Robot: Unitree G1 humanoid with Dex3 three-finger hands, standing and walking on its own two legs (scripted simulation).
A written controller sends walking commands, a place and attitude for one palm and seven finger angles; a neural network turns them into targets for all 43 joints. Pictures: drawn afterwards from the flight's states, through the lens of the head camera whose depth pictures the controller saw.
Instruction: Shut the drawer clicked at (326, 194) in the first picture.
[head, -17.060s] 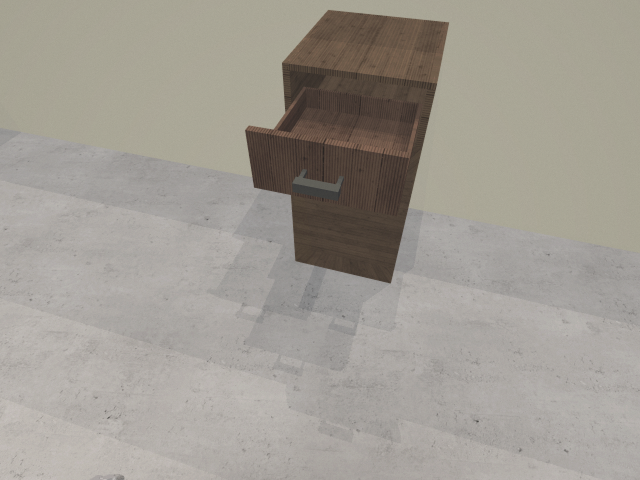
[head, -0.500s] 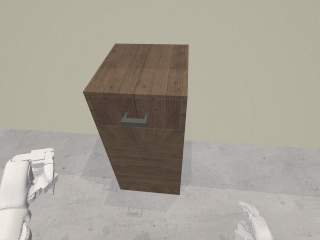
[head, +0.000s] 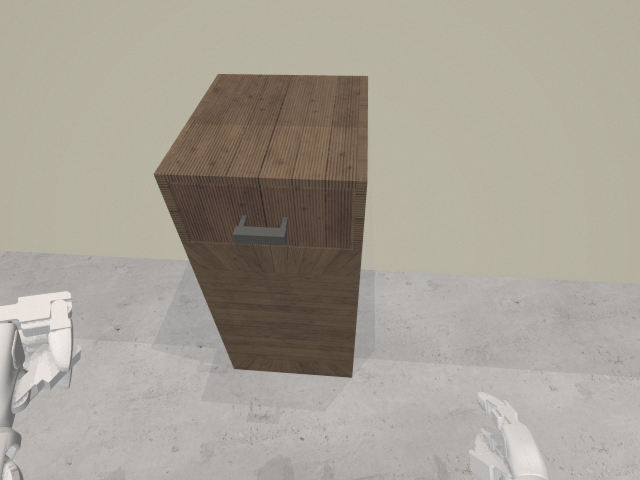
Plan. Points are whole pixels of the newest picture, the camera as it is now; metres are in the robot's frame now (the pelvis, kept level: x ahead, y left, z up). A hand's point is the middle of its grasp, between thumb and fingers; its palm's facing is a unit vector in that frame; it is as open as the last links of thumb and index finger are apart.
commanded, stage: step back with the hand held close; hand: left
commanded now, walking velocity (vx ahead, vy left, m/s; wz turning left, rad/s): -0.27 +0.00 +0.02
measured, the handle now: (262, 228) +0.57 +0.18 -0.06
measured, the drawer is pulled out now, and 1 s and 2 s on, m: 0.00 0.00 0.00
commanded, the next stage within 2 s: stop stepping back and stand still in 1.36 s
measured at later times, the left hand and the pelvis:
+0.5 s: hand (18, 422) +0.13 +0.26 +0.15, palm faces +0.31 -0.79 -0.52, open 3.3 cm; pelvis -0.07 +0.03 -0.01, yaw +0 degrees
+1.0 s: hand out of the picture +0.07 +0.27 +0.16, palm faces +0.33 -0.81 -0.49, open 3.3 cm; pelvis -0.13 +0.03 -0.02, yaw -1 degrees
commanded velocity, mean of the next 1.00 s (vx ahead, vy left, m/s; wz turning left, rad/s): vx -0.32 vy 0.00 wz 0.02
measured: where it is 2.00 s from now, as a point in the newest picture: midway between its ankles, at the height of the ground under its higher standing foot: outside the picture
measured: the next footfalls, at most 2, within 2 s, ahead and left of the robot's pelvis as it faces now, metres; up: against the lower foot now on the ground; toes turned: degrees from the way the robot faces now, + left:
right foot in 1.00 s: -0.17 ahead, -0.09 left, +0.00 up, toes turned +1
left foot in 1.42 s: -0.09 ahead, +0.13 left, +0.00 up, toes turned -1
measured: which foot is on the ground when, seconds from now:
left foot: down 0.00-1.00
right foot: down 0.00-0.76, up 0.78-0.98, down 1.00-1.00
